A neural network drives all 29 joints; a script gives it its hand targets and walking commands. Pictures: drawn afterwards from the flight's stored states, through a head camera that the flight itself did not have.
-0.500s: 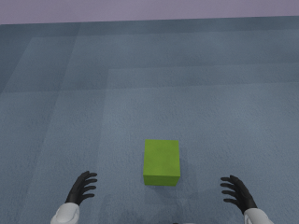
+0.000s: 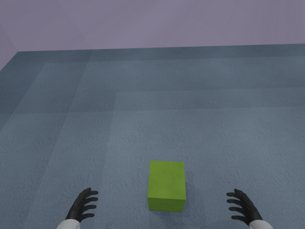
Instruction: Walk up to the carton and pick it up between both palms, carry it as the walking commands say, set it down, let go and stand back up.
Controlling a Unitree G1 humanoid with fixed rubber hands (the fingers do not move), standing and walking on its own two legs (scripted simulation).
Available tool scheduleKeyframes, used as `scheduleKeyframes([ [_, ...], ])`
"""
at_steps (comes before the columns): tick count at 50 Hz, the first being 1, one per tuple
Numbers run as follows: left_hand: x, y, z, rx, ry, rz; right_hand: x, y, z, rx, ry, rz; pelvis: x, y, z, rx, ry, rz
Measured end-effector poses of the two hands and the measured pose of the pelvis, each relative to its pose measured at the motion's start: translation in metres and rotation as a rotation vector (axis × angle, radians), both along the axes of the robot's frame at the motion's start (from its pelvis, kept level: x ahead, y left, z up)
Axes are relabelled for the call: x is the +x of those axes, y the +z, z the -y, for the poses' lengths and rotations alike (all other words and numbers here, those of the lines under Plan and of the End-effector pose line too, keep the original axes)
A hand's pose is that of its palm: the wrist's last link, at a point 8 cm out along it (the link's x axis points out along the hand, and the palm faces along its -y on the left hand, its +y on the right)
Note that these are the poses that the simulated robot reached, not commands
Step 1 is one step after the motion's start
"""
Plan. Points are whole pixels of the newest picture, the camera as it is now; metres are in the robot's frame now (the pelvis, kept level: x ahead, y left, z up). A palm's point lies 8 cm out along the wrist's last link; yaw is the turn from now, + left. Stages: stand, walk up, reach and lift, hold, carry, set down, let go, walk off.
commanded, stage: stand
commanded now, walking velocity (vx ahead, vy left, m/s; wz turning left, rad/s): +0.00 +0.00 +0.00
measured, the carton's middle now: (166, 186) +0.45 -0.04 -0.65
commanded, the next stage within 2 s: none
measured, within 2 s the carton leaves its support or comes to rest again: neither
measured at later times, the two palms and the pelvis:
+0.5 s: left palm out of the picture +0.11 +0.26 -0.13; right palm out of the picture +0.12 -0.26 -0.12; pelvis +0.05 +0.00 -0.01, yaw +1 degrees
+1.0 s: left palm out of the picture +0.03 +0.25 -0.14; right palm out of the picture +0.04 -0.25 -0.14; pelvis +0.04 +0.00 -0.01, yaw +1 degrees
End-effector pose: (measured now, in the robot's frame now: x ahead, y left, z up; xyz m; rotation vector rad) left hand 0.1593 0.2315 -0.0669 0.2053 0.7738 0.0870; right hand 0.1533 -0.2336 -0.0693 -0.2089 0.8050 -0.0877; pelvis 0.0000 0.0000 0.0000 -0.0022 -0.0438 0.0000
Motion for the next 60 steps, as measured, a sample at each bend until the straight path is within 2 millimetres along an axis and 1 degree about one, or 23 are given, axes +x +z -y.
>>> scheduleKeyframes([
  [5,-0.024,-0.02,-0.021,0.064,0.043,-0.082,-0.014,-0.018,0.015,-0.06,-0.009,-0.03,0.013,-0.003,0.001,-0.006,0.006,-0.069],
  [9,-0.039,-0.032,-0.03,0.072,0.074,-0.151,-0.02,-0.029,0.022,-0.071,-0.021,-0.082,0.025,-0.005,0.001,-0.008,0.011,-0.097],
  [13,-0.044,-0.041,-0.033,0.073,0.094,-0.2,-0.02,-0.036,0.025,-0.079,-0.032,-0.118,0.036,-0.008,0.0,-0.009,0.015,-0.111],
  [18,-0.045,-0.05,-0.032,0.069,0.107,-0.242,-0.019,-0.043,0.025,-0.08,-0.045,-0.157,0.047,-0.011,0.0,-0.008,0.018,-0.117],
  [24,-0.049,-0.057,-0.031,0.064,0.12,-0.289,-0.026,-0.051,0.023,-0.078,-0.061,-0.216,0.053,-0.013,-0.001,-0.007,0.019,-0.113],
  [30,-0.062,-0.063,-0.031,0.066,0.133,-0.35,-0.043,-0.058,0.023,-0.08,-0.076,-0.285,0.054,-0.013,-0.001,-0.005,0.019,-0.102],
  [40,-0.098,-0.069,-0.029,0.061,0.152,-0.468,-0.08,-0.066,0.021,-0.075,-0.094,-0.409,0.048,-0.01,-0.002,-0.003,0.02,-0.076],
  [51,-0.136,-0.074,-0.019,0.038,0.167,-0.57,-0.121,-0.072,0.01,-0.051,-0.105,-0.524,0.038,-0.006,-0.002,-0.003,0.02,-0.047],
  [60,-0.162,-0.077,-0.008,0.014,0.173,-0.628,-0.148,-0.075,0.0,-0.029,-0.109,-0.588,0.029,-0.005,-0.002,-0.003,0.02,-0.033],
])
